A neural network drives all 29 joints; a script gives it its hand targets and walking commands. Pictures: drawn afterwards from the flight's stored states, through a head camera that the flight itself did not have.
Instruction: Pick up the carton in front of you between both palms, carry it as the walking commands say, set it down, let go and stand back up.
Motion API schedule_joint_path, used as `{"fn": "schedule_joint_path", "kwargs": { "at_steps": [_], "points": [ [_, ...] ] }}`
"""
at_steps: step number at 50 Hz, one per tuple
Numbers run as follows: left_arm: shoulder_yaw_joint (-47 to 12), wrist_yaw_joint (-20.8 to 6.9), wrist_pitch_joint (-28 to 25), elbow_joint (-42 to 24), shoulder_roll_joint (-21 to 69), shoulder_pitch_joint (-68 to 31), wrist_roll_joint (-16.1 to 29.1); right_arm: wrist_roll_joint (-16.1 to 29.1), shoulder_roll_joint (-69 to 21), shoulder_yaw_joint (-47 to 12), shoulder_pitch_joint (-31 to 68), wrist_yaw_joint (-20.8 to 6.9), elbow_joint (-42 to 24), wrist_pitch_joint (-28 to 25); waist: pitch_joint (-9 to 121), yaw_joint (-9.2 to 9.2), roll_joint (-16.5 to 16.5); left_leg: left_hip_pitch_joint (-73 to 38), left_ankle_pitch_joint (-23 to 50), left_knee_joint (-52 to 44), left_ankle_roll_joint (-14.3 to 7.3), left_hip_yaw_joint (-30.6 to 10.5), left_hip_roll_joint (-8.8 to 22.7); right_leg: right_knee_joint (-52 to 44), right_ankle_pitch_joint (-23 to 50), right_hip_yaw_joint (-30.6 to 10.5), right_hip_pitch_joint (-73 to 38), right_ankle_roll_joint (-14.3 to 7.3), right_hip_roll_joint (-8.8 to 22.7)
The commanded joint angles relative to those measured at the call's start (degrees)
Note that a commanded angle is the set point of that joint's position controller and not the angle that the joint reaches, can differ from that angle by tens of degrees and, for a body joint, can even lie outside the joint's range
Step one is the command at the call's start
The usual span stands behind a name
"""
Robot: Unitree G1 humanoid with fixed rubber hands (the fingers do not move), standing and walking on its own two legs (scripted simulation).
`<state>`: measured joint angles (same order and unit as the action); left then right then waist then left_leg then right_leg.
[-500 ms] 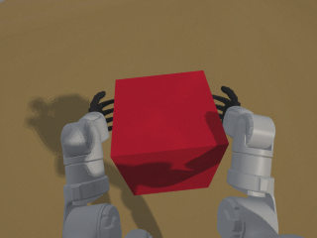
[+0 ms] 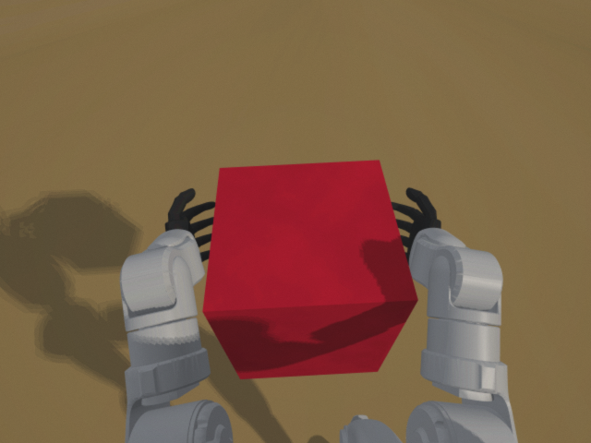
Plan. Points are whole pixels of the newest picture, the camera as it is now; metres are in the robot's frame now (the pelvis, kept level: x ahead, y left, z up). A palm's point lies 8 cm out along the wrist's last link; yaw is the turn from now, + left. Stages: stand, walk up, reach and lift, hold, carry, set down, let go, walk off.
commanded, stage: carry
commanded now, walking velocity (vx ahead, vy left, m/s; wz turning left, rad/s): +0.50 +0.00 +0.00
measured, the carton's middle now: (304, 277) +0.34 -0.01 +0.03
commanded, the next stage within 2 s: none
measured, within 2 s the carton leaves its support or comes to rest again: neither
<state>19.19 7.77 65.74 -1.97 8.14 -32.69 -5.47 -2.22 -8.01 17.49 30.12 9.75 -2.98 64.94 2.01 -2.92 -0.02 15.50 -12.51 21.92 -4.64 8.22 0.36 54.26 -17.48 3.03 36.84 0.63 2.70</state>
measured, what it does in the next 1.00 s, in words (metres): walks ahead: right foot, then left foot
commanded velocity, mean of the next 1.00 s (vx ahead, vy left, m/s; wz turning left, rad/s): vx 0.05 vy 0.00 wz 0.00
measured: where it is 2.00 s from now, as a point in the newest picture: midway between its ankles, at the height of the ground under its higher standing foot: (293, 409)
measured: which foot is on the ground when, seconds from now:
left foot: down 0.00-0.20, up 0.22-0.50, down 0.52-1.00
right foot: up 0.00-0.18, down 0.20-1.00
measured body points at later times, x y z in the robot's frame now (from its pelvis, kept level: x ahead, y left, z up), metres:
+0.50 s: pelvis +0.29 -0.03 -0.01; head +0.27 -0.03 +0.44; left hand +0.54 +0.14 +0.09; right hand +0.55 -0.17 +0.08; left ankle +0.36 +0.09 -0.74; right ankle +0.28 -0.12 -0.75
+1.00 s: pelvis +0.35 +0.00 -0.02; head +0.31 +0.00 +0.43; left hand +0.61 +0.15 +0.06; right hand +0.61 -0.16 +0.07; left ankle +0.37 +0.09 -0.75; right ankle +0.28 -0.12 -0.75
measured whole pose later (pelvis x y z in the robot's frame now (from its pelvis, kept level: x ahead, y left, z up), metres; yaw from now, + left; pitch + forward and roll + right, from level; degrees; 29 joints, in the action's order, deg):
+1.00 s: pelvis +0.35 +0.00 -0.02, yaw +0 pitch +3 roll +0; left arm 4.8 6.6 68.6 -19.7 7.3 -3.8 -4.8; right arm -3.6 -7.2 4.0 3.4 7.6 -19.9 68.3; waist 10.2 -0.4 -0.6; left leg 20.0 -16.3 33.4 -2.1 11.2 2.8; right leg 32.0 -23.3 8.3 11.4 0.9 3.9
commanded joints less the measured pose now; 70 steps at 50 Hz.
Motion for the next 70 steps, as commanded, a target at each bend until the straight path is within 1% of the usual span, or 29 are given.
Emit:
{"fn": "schedule_joint_path", "kwargs": {
  "at_steps": [1,6,8,9,10,11,12,13,14,15,16,17,19,21,23,24,25,26,27,28,29,31,33,38,43,47,51,57,70],
  "points": [
    [-39.8,-1.3,-1.8,-2.7,51.6,-26.6,10.7,14.5,-51.6,-40.9,34.1,-5.8,-6.1,-1.6,24.5,1.24,7.4,-26.3,26.9,-5.5,-4.2,-11.8,13.6,-11.4,6.1,1.9,3.2,0.8,0.8],
    [-47.1,-3.5,-2.5,-12.8,52.1,-18.2,14.5,12.5,-49.5,-43.7,20.5,-6.7,-13.1,-2.3,20.0,1.09,8.5,-27.1,36.1,-4.1,-1.6,-4.6,11.1,-26.6,16.2,6.9,-3.7,-0.1,-1.6],
    [-48.9,-3.9,-2.1,-17.0,50.2,-14.2,16.1,12.5,-49.7,-44.7,13.8,-6.7,-15.0,-1.6,21.1,1.54,9.0,-25.7,46.7,3.3,0.7,-0.8,9.6,-32.4,20.4,11.2,-13.4,-0.9,-4.2],
    [-49.8,-4.1,-1.6,-19.1,49.5,-12.0,16.6,12.5,-49.0,-44.8,9.6,-6.7,-16.0,-1.2,23.4,1.99,8.0,-21.0,46.7,10.5,2.7,1.7,8.2,-34.9,24.3,12.6,-24.1,-1.6,-4.7],
    [-49.7,-4.4,-1.0,-19.4,49.6,-8.3,17.1,12.4,-47.7,-44.9,7.2,-6.6,-17.1,-0.7,25.9,2.84,6.2,-11.7,36.9,18.0,5.2,1.4,7.4,-34.0,29.9,7.4,-36.5,-2.9,0.5],
    [-48.9,-4.5,-0.5,-20.1,48.3,-4.1,16.8,12.6,-46.8,-45.5,6.0,-6.5,-18.7,0.1,31.2,3.74,-3.8,1.6,11.2,29.6,6.9,0.3,4.9,-24.9,56.7,-7.7,-52.4,-6.5,14.3],
    [-48.7,-4.5,-0.3,-19.6,47.4,-2.2,16.7,12.5,-46.8,-46.0,4.2,-6.6,-20.5,0.8,34.0,4.48,-15.6,19.8,-18.5,43.1,8.3,-2.3,-2.6,-25.2,68.4,-21.3,-66.1,-16.0,22.1],
    [-48.5,-4.8,-0.2,-20.3,47.7,2.4,16.7,13.1,-46.7,-47.0,2.5,-6.9,-22.1,1.3,32.8,4.20,-14.2,23.0,-20.8,48.6,7.6,-6.1,-1.8,-28.2,64.9,-20.4,-62.2,-16.7,22.2],
    [-49.1,-5.2,-0.3,-22.1,49.6,3.3,17.1,13.8,-48.4,-48.2,2.9,-7.3,-23.5,1.4,31.0,4.02,-10.6,23.1,-19.0,46.5,6.8,-7.5,0.5,-29.7,59.9,-16.3,-58.0,-14.9,20.2],
    [-49.7,-5.7,-0.3,-24.4,51.5,3.2,17.5,14.8,-50.4,-49.5,2.8,-7.9,-24.9,1.2,28.1,3.76,-5.4,21.4,-16.4,40.0,6.6,-8.2,3.0,-32.1,54.7,-13.1,-52.3,-12.4,19.2],
    [-50.5,-6.3,-0.4,-26.3,53.2,2.9,18.1,15.7,-52.1,-50.4,2.3,-8.4,-26.4,1.0,25.5,3.44,-3.9,17.7,-14.7,30.1,6.7,-8.1,4.6,-34.3,48.5,-9.1,-46.6,-9.8,17.2],
    [-51.1,-6.8,-0.5,-28.1,54.2,3.1,18.7,16.2,-53.5,-51.1,1.3,-8.7,-27.7,0.7,24.4,3.40,-5.1,12.7,-13.6,23.0,7.0,-6.4,3.8,-35.5,45.8,-5.5,-41.6,-8.3,15.4],
    [-51.9,-7.6,-0.4,-30.7,54.4,5.7,19.5,16.3,-54.4,-52.0,-2.5,-8.9,-29.7,0.5,24.6,3.40,-7.6,5.7,-10.5,13.9,7.1,-3.4,2.1,-35.4,44.8,-0.7,-37.5,-8.0,13.6],
    [-52.4,-8.0,-0.1,-32.7,52.4,8.5,19.7,15.9,-52.8,-52.2,-5.1,-8.8,-31.8,0.7,25.3,3.69,-9.3,2.1,-2.5,9.3,6.9,-0.8,1.7,-34.4,43.8,1.8,-36.5,-7.4,12.9],
    [-52.7,-8.1,0.7,-33.9,49.4,9.2,19.7,15.3,-49.9,-52.0,-6.4,-8.7,-32.9,1.4,24.0,3.24,-8.0,-3.5,9.5,2.6,6.9,1.0,2.2,-32.4,35.0,4.3,-32.3,-5.2,10.5],
    [-52.8,-8.0,1.3,-34.1,47.7,9.5,19.6,15.1,-48.1,-51.6,-6.8,-8.6,-33.2,2.1,22.2,3.21,-6.9,-5.4,13.5,0.0,7.0,0.9,3.1,-31.6,28.5,4.4,-29.8,-3.8,9.3],
    [-52.4,-7.8,2.0,-33.5,45.9,9.8,19.1,14.8,-46.1,-51.1,-7.0,-8.6,-33.1,2.9,21.0,3.17,-5.5,-8.1,15.2,-0.4,6.9,-0.3,5.7,-30.4,21.3,4.3,-26.5,-2.5,8.8],
    [-51.6,-7.4,2.7,-32.3,43.8,10.2,18.4,14.4,-43.4,-50.1,-7.3,-8.4,-32.5,3.8,20.2,3.40,-2.9,-10.8,20.2,1.2,6.6,-3.5,9.9,-28.7,12.8,4.4,-22.3,-1.2,7.9],
    [-51.2,-6.9,3.6,-32.3,41.7,9.7,17.9,14.2,-41.3,-49.4,-6.2,-8.1,-31.4,4.3,18.2,3.60,1.3,-7.8,23.2,2.5,4.8,-6.1,12.6,-29.5,8.9,3.5,-22.7,0.3,5.7],
    [-50.7,-6.5,4.4,-32.0,39.8,8.4,17.8,13.7,-40.1,-48.4,-6.2,-7.8,-29.8,4.8,15.6,3.35,3.9,-4.7,21.9,2.3,3.7,-6.8,12.9,-29.7,8.2,2.9,-23.7,0.5,6.0],
    [-50.2,-6.1,5.2,-30.6,38.2,7.6,17.7,13.1,-38.8,-47.2,-7.0,-7.5,-27.6,5.3,13.2,3.14,4.9,-2.7,22.2,2.1,3.5,-6.8,12.4,-29.2,9.2,2.3,-23.8,0.5,6.5],
    [-49.0,-5.3,6.0,-27.5,36.2,7.8,16.9,12.3,-36.6,-45.1,-7.9,-6.9,-24.1,6.0,13.4,3.16,3.5,-2.8,28.7,4.2,3.3,-6.4,11.5,-26.9,16.3,1.8,-24.7,0.5,6.9],
    [-48.4,-4.8,6.1,-25.7,36.3,8.1,16.6,12.2,-36.5,-44.4,-7.7,-6.5,-22.7,6.1,15.7,3.11,2.8,-4.5,33.2,6.3,3.3,-5.7,11.0,-25.7,20.2,1.9,-25.2,0.8,6.7],
    [-48.8,-5.0,5.0,-25.9,41.1,5.7,17.5,14.2,-41.6,-46.4,-3.6,-6.7,-24.3,5.2,18.5,2.82,1.3,-5.7,34.2,8.3,3.0,-5.1,10.5,-24.6,21.2,2.2,-26.1,1.1,6.3],
    [-49.6,-5.7,3.8,-26.4,43.1,5.9,17.3,15.0,-43.6,-48.4,-2.6,-7.6,-25.6,4.1,20.1,2.76,0.5,-6.3,32.3,9.5,2.7,-4.7,10.0,-24.1,21.5,1.9,-26.7,0.7,6.2],
    [-49.9,-6.9,2.6,-24.2,42.1,6.0,16.2,13.8,-42.4,-48.7,-2.7,-9.0,-23.4,3.0,19.8,2.79,0.2,-6.0,29.6,9.8,2.5,-4.5,9.6,-24.2,21.5,1.5,-26.3,0.3,6.1],
    [-49.3,-9.1,0.1,-20.0,41.1,3.8,14.9,11.9,-41.1,-47.1,-1.3,-11.1,-18.6,0.8,18.0,2.88,0.0,-5.2,24.9,8.7,2.5,-4.5,9.5,-25.3,19.2,1.0,-25.6,-0.1,6.2],
    [-47.7,-11.5,-4.6,-15.3,41.7,0.3,13.2,9.1,-41.2,-44.3,0.7,-13.3,-12.6,-3.7,15.9,2.92,0.1,-4.6,16.4,5.8,2.4,-4.7,9.4,-28.1,11.8,0.3,-24.0,-0.9,6.2],
    [-39.3,-16.5,-18.6,4.5,46.1,-6.5,6.2,3.2,-46.1,-37.3,8.6,-18.5,5.7,-17.8,15.9,2.81,0.1,-3.9,8.9,3.5,2.7,-5.3,9.2,-30.3,5.6,-0.5,-22.8,-1.8,6.2]
  ]
}}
